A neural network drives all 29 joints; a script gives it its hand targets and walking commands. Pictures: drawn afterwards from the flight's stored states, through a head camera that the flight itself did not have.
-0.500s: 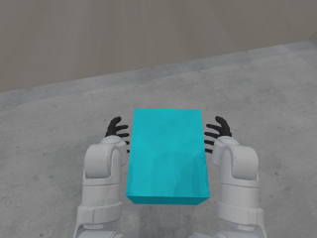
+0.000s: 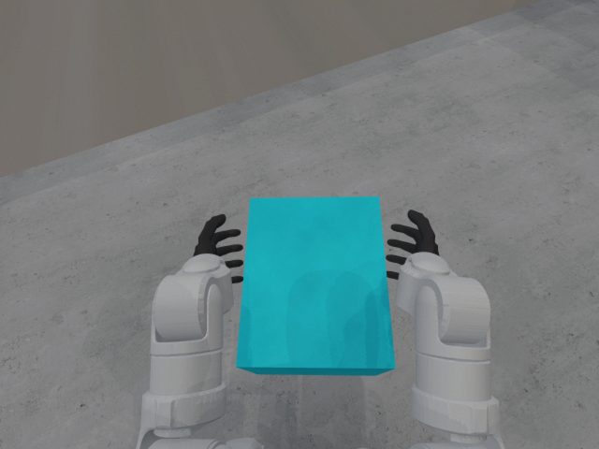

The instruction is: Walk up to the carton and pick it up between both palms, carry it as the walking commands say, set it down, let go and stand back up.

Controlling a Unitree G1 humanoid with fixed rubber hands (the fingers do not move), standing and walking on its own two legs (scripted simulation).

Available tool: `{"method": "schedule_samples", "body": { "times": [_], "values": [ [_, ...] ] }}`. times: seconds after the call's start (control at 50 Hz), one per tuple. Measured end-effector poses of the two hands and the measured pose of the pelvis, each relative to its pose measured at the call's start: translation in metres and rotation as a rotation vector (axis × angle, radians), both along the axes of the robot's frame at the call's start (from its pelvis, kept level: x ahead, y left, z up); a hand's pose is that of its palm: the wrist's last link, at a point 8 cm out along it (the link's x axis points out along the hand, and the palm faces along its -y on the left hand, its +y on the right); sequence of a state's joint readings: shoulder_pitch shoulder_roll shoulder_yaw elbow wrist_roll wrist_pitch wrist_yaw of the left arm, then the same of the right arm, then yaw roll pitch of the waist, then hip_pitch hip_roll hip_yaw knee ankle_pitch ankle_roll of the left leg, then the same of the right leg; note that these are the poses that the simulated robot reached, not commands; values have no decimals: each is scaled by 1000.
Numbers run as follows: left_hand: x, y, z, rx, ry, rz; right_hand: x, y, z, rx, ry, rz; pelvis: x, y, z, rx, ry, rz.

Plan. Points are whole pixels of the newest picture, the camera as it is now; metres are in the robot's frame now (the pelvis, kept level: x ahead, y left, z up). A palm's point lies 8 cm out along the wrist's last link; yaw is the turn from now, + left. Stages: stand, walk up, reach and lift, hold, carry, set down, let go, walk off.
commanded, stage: carry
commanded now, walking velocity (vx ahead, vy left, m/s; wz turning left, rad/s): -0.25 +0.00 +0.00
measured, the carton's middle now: (315, 290) +0.34 -0.02 -0.02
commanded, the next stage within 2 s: none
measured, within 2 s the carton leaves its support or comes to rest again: neither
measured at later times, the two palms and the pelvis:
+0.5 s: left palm out of the picture +0.09 +0.18 +0.09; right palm out of the picture +0.11 -0.08 +0.09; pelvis -0.22 +0.02 +0.01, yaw +1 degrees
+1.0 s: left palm out of the picture -0.10 +0.11 +0.09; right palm out of the picture -0.11 -0.15 +0.09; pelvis -0.42 -0.01 +0.00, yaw +0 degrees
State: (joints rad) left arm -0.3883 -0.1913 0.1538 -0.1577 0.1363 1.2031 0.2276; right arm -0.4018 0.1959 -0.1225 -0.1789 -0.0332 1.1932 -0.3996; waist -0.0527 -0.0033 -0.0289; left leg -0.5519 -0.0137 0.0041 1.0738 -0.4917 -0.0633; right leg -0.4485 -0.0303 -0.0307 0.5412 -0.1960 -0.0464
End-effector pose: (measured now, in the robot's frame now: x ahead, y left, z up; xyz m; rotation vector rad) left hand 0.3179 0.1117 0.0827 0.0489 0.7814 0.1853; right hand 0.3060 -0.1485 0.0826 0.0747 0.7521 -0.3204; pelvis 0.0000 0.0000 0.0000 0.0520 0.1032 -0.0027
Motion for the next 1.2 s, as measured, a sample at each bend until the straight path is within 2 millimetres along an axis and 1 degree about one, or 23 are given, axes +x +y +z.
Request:
{"method": "schedule_samples", "body": {
  "times": [0.06,0.12,0.22,0.26,0.3,0.34,0.38,0.42,0.46,0.5,0.56,0.6,0.64,0.68,0.72,0.78,0.86,0.94,1.0,1.06,1.12,1.16,1.2],
  "values": [
    [-23,6,6,1,-32,14,-21,6,3,4,-32,19,-25,2,-3,-5,7,9],
    [-55,18,2,1,-24,37,-47,18,0,-8,-23,44,-53,6,-6,-12,6,19],
    [-125,49,-21,-23,9,72,-101,49,-8,-61,13,107,-107,20,-15,-30,-7,39],
    [-157,61,-28,-33,47,97,-124,61,-13,-87,57,154,-126,24,-11,-29,-29,28],
    [-183,70,-26,-18,97,114,-146,71,-15,-84,108,184,-141,29,-2,-85,-41,35],
    [-200,76,-19,-16,110,151,-161,77,-12,-92,139,207,-156,29,5,-114,-43,46],
    [-209,77,-12,-58,85,166,-171,83,-7,-101,137,222,-172,27,9,-125,-33,59],
    [-216,78,-6,-78,50,191,-177,83,0,-101,113,219,-187,25,9,-125,-18,52],
    [-222,74,0,-78,14,195,-184,80,5,-85,78,206,-201,23,8,-124,-5,42],
    [-228,67,6,-67,-16,187,-194,72,6,-61,49,182,-215,21,6,-122,6,35],
    [-242,49,11,-37,-41,149,-217,54,3,-31,25,143,-237,15,3,-113,15,19],
    [-255,34,8,-19,-38,115,-237,39,-3,-27,29,119,-254,9,0,-98,12,6],
    [-271,18,0,-4,-28,80,-260,22,-12,-24,37,96,-271,0,-7,-71,5,-4],
    [-292,2,-8,28,11,13,-288,5,-22,-5,56,57,-289,-5,-7,-88,-19,-1],
    [-313,-12,-15,24,57,-40,-316,-10,-25,-13,89,23,-303,-10,-5,-61,-32,-1],
    [-340,-26,-17,2,82,-80,-348,-24,-18,-20,105,-22,-328,-15,1,-19,-46,-12],
    [-366,-31,-5,-9,34,-81,-373,-29,-3,-1,54,-55,-362,-16,3,1,-27,-19],
    [-391,-19,8,-19,-21,-34,-395,-17,3,9,-1,-30,-394,-12,0,-1,-2,-9],
    [-419,-2,6,-33,-32,1,-416,0,4,-15,-11,12,-420,-6,-3,-8,6,5],
    [-454,20,-5,-51,-28,29,-441,22,0,-46,-6,49,-449,4,-11,-38,-3,21],
    [-499,42,-22,-74,21,68,-471,43,-5,-112,54,131,-476,8,-8,-35,-33,22],
    [-527,51,-26,-63,74,88,-491,54,-9,-129,109,173,-490,11,-1,-83,-39,24],
    [-548,57,-23,-69,93,124,-507,60,-8,-133,138,197,-505,10,4,-111,-41,34]
  ]
}}
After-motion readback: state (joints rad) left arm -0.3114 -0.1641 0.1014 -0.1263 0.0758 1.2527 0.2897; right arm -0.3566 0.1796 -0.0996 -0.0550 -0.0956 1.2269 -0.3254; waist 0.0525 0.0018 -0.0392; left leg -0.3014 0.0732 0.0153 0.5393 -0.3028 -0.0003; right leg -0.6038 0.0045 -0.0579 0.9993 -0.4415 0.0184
